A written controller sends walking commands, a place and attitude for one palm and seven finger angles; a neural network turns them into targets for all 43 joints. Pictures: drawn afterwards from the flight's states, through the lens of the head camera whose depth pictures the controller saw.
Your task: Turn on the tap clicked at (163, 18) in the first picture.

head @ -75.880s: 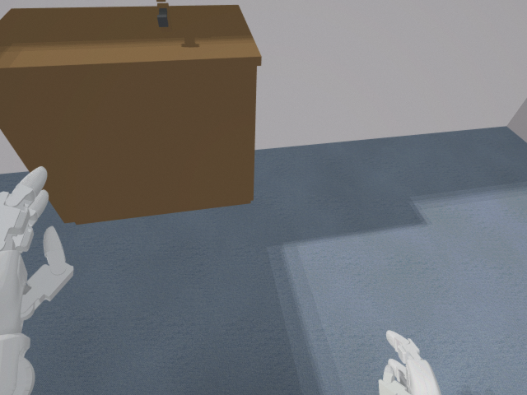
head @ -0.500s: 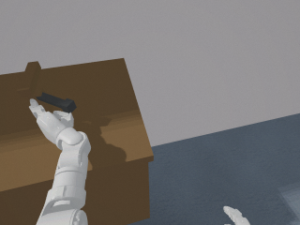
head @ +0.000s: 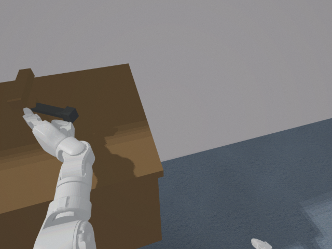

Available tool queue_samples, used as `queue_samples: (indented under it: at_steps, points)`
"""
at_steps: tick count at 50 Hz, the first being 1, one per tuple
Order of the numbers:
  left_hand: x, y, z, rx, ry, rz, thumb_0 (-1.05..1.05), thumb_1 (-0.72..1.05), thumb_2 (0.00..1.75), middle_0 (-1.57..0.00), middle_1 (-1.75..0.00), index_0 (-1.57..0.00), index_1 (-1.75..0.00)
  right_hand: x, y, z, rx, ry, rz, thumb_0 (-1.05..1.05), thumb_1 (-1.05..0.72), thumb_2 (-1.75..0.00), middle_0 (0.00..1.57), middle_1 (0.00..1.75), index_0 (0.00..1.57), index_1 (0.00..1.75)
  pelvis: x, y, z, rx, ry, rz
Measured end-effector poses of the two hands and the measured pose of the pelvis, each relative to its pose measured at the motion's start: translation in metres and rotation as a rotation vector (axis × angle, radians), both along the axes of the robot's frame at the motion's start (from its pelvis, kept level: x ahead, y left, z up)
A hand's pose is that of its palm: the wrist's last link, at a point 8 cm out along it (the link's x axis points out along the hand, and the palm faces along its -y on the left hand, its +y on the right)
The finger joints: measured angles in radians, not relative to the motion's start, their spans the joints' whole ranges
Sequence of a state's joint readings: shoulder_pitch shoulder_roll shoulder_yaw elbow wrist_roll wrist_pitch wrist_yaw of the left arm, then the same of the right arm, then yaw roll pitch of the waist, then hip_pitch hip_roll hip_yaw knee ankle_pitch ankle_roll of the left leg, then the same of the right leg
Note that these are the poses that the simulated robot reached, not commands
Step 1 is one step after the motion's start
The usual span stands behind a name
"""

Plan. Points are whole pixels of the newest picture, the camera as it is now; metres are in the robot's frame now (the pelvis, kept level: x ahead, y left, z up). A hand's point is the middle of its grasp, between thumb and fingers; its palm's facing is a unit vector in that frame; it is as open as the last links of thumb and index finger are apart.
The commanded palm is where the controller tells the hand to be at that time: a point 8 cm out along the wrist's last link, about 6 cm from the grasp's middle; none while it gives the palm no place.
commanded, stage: push the lever round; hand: left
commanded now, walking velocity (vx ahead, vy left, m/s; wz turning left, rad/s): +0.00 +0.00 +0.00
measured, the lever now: (69, 114) +0.41 +0.26 +0.13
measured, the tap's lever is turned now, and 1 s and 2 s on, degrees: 57 64 66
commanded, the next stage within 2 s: lift the hand up off the lever in 1.28 s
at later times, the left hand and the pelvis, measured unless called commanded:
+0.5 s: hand (74, 122) +0.40 +0.25 +0.10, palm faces +0.86 -0.51 -0.07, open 8.0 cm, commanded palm +0.38 +0.28 +0.11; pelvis -0.02 +0.00 +0.00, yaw +0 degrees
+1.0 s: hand (76, 120) +0.41 +0.25 +0.10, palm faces +0.87 -0.48 -0.08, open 8.1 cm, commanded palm +0.39 +0.28 +0.11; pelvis -0.02 -0.03 -0.01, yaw +0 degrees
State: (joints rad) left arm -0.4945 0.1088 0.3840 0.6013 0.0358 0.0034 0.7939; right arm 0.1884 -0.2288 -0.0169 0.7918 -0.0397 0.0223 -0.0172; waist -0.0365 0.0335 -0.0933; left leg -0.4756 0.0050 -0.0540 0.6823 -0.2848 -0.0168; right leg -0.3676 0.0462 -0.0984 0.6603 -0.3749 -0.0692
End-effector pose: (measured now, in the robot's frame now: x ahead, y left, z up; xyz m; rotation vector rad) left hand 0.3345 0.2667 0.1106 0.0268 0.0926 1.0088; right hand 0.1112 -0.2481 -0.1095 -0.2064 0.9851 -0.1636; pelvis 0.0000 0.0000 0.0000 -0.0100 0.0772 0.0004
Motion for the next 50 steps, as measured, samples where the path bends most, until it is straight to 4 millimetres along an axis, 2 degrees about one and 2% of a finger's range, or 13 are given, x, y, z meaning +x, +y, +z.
queue_samples:
  at_steps: [23,35,50]
  points:
    - [0.008,-0.007,-0.002,0.009,-0.005,0.025,0.01,0.94,0.90,-0.15,-0.15,-0.08,-0.15,-0.034,-0.002,-0.010,-0.008,0.051,-0.015,0.01,-0.90,-0.90,0.20,0.30,0.20,0.30,-0.016,-0.003,-0.004,-0.004,0.015,-0.001]
    - [0.014,-0.012,-0.002,0.015,0.002,0.045,0.02,0.95,0.90,-0.12,-0.15,-0.03,-0.13,-0.048,-0.017,-0.014,-0.021,0.087,-0.044,0.01,-0.90,-0.90,0.20,0.30,0.20,0.30,-0.017,-0.013,-0.005,0.003,0.027,-0.004]
    - [0.017,-0.014,-0.002,0.020,0.010,0.058,0.02,0.95,0.90,-0.10,-0.15,-0.02,-0.11,-0.053,-0.039,-0.015,-0.034,0.094,-0.053,0.01,-0.90,-0.90,0.20,0.30,0.20,0.30,-0.018,-0.028,-0.008,0.011,0.044,0.002]
